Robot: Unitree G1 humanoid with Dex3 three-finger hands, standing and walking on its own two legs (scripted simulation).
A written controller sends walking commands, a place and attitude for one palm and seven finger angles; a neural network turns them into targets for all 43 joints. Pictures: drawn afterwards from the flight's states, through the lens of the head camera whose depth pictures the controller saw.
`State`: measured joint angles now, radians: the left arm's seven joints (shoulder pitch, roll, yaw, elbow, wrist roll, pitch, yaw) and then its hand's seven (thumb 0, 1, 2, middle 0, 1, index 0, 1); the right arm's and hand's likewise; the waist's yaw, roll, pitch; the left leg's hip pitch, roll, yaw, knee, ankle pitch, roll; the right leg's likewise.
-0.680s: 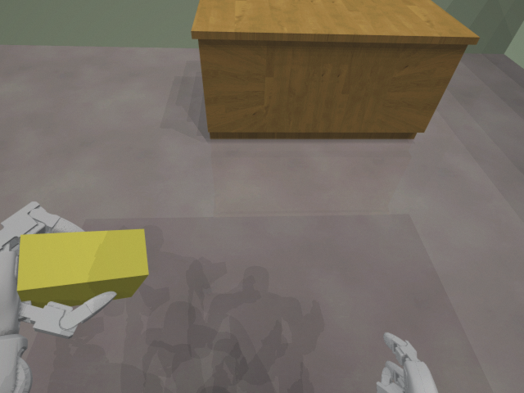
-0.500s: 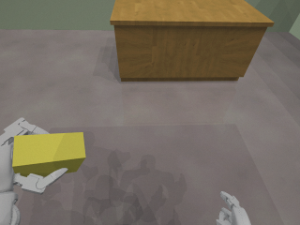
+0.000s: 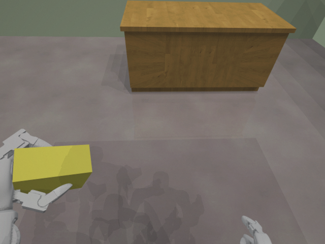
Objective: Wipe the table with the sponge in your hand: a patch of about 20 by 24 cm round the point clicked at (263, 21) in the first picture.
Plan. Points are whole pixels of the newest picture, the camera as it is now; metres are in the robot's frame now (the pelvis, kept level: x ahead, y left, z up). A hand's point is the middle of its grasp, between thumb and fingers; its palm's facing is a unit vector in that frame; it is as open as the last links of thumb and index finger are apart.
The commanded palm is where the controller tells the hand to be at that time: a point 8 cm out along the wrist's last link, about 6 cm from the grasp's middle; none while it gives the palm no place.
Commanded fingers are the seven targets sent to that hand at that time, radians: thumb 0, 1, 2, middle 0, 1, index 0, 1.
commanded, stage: walk to a spot facing it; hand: left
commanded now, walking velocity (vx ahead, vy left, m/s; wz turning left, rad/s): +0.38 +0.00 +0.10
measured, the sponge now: (64, 170) +0.22 +0.21 +0.14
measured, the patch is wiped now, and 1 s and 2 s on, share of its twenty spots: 0.00 0.00 0.00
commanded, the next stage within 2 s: none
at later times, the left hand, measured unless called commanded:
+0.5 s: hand (49, 126) +0.31 +0.27 +0.16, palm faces +0.47 -0.78 -0.40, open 9.7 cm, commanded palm +0.25 +0.30 +0.18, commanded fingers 0.00 0.10 1.30 -1.20 -1.60 -1.20 -1.60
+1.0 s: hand (114, 81) +0.48 +0.16 +0.17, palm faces +0.39 -0.76 -0.52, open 9.7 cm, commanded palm +0.42 +0.22 +0.18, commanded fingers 0.00 0.10 1.30 -1.20 -1.60 -1.20 -1.60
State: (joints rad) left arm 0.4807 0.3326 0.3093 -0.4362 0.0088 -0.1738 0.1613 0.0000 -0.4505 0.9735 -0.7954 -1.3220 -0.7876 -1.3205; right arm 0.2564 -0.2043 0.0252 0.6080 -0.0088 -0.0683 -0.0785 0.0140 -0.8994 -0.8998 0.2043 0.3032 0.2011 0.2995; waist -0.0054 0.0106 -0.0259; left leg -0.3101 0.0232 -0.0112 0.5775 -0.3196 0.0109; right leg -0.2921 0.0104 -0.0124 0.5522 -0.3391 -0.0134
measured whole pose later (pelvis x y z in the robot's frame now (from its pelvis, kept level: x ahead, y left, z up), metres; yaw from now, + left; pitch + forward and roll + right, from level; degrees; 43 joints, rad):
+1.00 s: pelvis +0.28 -0.08 +0.00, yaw +5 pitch -1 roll +2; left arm 0.50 0.37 0.36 -0.53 0.00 -0.22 0.13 0.00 -0.45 0.98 -0.80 -1.33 -0.79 -1.32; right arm 0.15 -0.25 -0.03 0.65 0.00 -0.03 -0.04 0.02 -0.90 -0.90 0.20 0.30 0.20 0.30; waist -0.02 0.02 0.10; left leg -0.60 0.08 0.04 1.38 -0.31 -0.03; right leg -0.29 -0.04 -0.24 0.59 -0.30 -0.11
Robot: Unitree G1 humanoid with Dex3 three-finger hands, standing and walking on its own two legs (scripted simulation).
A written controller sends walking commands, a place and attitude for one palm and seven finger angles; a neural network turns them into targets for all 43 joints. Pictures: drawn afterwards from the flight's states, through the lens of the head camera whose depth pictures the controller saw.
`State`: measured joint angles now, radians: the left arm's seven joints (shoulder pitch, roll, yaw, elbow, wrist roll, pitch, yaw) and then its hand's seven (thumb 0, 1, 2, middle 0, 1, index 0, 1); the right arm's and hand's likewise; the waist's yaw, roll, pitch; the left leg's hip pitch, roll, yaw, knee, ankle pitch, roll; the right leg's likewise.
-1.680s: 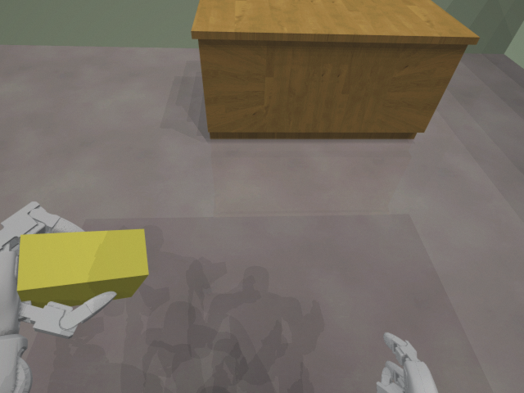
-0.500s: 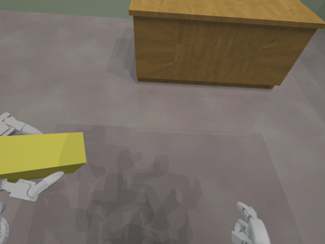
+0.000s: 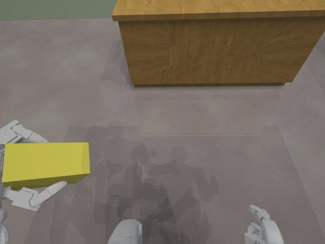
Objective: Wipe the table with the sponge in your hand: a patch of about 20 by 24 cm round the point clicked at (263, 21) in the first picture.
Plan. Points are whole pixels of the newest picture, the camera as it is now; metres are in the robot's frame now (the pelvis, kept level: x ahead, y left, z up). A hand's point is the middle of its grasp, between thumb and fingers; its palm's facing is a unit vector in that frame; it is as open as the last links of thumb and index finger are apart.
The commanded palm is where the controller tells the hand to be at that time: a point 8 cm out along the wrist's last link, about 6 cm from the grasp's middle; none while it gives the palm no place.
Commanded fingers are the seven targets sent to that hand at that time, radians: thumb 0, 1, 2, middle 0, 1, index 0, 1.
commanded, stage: walk to a spot facing it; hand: left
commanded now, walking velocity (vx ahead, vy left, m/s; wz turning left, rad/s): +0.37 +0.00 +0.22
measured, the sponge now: (59, 166) +0.23 +0.19 +0.15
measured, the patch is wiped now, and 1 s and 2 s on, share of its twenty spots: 0.00 0.00 0.00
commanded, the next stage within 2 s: turn to face it in 1.98 s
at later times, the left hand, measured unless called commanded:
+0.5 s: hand (51, 87) +0.40 +0.26 +0.18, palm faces +0.46 -0.79 -0.40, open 9.7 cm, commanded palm +0.31 +0.30 +0.19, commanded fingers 0.00 0.10 1.30 -1.20 -1.60 -1.20 -1.60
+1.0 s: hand (93, 56) +0.51 +0.19 +0.18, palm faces +0.49 -0.74 -0.45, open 9.7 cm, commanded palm +0.44 +0.24 +0.19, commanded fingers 0.00 0.10 1.30 -1.20 -1.60 -1.20 -1.60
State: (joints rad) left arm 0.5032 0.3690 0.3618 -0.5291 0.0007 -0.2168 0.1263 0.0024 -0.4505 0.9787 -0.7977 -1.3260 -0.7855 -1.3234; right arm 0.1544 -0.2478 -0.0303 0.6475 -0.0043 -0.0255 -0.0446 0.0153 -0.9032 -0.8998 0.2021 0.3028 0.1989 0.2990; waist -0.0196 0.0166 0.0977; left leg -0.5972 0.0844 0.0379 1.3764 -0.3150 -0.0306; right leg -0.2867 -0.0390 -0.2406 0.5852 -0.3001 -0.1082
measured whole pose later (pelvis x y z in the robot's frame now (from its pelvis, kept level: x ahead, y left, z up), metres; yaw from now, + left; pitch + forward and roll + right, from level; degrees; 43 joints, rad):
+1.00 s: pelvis +0.33 -0.06 +0.00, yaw +10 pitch -1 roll +1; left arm 0.45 0.34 0.33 -0.53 0.00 -0.21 0.14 0.00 -0.45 0.98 -0.80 -1.33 -0.78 -1.33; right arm 0.16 -0.25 -0.03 0.64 0.01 -0.04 -0.06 0.02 -0.90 -0.90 0.20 0.30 0.20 0.30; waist -0.01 0.02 0.08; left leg -0.54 0.07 0.06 1.20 -0.39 -0.02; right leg -0.21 -0.10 -0.22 0.57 -0.34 -0.02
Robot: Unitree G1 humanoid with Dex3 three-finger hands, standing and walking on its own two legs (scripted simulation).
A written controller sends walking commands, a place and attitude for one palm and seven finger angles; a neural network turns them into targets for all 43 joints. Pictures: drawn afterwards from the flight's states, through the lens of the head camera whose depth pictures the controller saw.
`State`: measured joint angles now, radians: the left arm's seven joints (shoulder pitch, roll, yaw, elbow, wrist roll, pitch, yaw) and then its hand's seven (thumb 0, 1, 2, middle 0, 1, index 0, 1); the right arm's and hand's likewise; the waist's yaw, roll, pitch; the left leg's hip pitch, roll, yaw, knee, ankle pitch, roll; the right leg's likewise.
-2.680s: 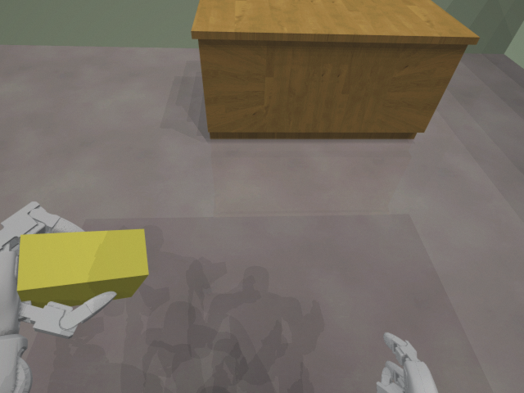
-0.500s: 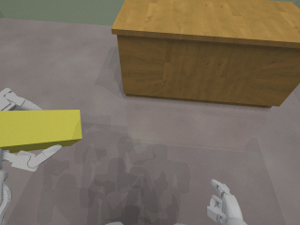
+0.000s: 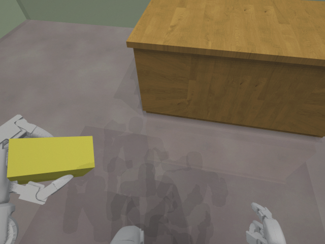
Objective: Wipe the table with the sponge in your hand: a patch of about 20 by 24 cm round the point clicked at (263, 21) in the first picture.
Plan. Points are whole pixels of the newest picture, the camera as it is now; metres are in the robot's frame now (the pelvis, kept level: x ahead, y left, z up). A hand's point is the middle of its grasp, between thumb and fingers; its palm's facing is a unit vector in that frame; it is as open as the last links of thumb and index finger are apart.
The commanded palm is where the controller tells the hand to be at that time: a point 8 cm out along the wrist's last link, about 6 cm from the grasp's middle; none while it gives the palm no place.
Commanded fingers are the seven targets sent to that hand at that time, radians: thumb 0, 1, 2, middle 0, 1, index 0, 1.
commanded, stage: walk to a spot facing it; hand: left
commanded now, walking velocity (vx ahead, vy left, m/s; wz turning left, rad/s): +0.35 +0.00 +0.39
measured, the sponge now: (64, 159) +0.24 +0.19 +0.16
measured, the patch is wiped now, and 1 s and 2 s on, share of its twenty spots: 0.00 0.00 0.00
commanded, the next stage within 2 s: turn to face it in 0.98 s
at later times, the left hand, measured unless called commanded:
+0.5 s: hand (39, 108) +0.32 +0.24 +0.21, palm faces +0.51 -0.71 -0.48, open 9.7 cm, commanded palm +0.27 +0.29 +0.18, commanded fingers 0.00 0.10 1.30 -1.20 -1.60 -1.20 -1.60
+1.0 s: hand (34, 84) +0.40 +0.30 +0.19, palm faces +0.65 -0.60 -0.46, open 9.8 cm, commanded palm +0.32 +0.33 +0.18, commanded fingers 0.00 0.10 1.30 -1.20 -1.60 -1.20 -1.60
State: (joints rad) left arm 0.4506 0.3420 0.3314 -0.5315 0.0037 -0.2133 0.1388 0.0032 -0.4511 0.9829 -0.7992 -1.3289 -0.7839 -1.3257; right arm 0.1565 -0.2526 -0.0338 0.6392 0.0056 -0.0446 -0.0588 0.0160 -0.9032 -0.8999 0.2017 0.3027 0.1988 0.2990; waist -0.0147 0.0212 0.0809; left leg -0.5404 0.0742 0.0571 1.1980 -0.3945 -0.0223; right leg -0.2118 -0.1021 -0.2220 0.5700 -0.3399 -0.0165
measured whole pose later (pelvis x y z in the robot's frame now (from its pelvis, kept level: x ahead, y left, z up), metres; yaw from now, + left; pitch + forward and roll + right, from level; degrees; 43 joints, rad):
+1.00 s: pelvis +0.27 +0.01 -0.02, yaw +21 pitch -1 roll +0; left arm 0.48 0.45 0.45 -0.69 -0.03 -0.23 0.19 0.00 -0.46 0.99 -0.80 -1.33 -0.78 -1.33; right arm 0.16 -0.24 -0.08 0.52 0.00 -0.04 -0.06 0.01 -0.90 -0.90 0.20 0.30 0.20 0.30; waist -0.02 -0.05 0.12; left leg -0.41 0.05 0.17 0.67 -0.20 0.05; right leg -0.33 -0.18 -0.17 1.05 -0.56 0.05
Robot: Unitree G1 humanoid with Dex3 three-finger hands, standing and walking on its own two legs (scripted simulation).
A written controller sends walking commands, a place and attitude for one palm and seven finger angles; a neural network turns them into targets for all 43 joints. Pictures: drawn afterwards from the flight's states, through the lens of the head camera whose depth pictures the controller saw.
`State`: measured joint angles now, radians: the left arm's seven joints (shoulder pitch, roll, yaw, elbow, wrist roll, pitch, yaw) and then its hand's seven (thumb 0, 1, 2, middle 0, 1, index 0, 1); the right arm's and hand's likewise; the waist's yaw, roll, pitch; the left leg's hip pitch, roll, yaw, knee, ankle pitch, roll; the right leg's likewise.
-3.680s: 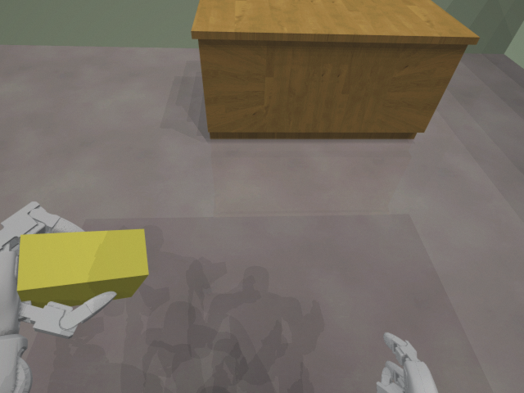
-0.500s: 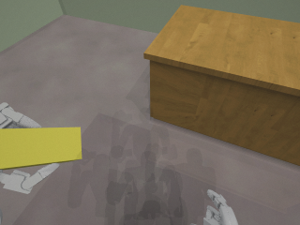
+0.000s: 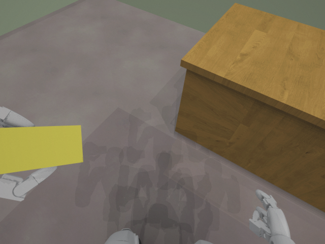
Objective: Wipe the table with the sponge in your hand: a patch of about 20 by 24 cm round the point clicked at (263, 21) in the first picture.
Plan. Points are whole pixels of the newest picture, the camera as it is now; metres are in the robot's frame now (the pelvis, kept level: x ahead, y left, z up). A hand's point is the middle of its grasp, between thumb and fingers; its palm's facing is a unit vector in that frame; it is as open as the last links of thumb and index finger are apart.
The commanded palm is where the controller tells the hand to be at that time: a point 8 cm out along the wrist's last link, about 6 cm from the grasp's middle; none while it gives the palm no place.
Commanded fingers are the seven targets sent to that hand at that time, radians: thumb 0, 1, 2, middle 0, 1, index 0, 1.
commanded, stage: turn to face it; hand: left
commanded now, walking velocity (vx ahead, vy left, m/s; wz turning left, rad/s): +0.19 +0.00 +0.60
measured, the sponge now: (45, 147) +0.24 +0.20 +0.19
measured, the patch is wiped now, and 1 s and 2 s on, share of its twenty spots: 0.00 0.00 0.00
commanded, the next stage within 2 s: none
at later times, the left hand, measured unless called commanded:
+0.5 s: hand (71, 127) +0.28 +0.18 +0.19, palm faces +0.48 -0.81 -0.34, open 9.8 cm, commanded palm +0.21 +0.21 +0.20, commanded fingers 0.00 0.10 1.30 -1.20 -1.60 -1.20 -1.60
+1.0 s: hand (109, 134) +0.27 +0.11 +0.19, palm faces +0.17 -0.89 -0.43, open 9.8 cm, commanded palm +0.24 +0.15 +0.20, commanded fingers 0.00 0.10 1.30 -1.20 -1.60 -1.20 -1.60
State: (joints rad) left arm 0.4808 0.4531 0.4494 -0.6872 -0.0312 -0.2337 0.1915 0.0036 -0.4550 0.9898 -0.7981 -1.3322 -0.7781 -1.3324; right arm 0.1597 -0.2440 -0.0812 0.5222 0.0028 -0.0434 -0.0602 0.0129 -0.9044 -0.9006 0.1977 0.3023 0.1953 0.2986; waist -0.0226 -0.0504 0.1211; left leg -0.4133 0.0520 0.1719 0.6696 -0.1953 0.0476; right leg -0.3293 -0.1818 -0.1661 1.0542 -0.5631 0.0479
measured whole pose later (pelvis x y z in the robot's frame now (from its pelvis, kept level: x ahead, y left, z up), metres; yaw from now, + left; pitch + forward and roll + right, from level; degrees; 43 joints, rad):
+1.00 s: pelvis +0.00 -0.07 +0.02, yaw -17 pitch -1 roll +1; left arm 0.47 0.37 0.36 -0.49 -0.01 -0.18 0.13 0.00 -0.46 1.00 -0.79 -1.34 -0.76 -1.35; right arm 0.26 -0.17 0.02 0.55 0.01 -0.01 -0.02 0.01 -0.90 -0.90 0.20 0.30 0.20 0.30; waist 0.04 -0.02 0.03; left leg -0.19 0.08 0.12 0.53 -0.31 -0.03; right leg -0.53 0.07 0.01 0.99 -0.38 0.03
